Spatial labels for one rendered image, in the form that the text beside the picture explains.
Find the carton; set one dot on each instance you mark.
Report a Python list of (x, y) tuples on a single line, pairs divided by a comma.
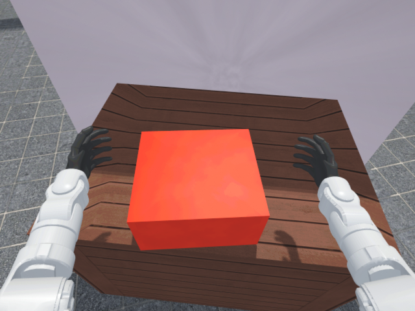
[(196, 188)]

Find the right robot forearm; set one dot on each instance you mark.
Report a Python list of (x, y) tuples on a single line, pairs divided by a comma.
[(369, 256)]

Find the robot left hand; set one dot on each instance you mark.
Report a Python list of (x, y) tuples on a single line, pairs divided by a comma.
[(81, 154)]

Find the left robot upper arm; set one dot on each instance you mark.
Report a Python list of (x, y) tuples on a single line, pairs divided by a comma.
[(38, 294)]

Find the right robot upper arm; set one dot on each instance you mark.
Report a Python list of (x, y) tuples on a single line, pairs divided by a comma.
[(391, 294)]

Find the pedestal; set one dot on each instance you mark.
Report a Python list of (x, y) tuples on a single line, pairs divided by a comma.
[(297, 264)]

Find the robot right hand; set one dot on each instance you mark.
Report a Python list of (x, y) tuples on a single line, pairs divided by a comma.
[(322, 161)]

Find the left robot forearm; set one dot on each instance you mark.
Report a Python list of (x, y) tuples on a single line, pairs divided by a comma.
[(49, 251)]

